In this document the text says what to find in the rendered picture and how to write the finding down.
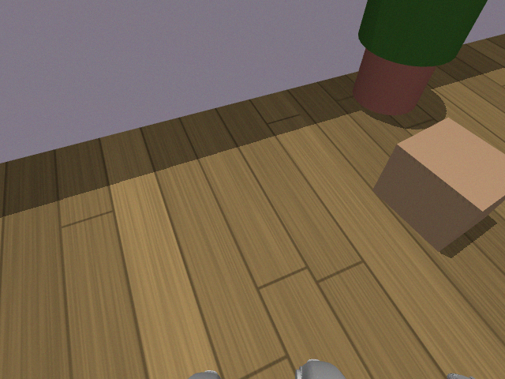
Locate potted plant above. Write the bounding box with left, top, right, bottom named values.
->
left=353, top=0, right=488, bottom=115

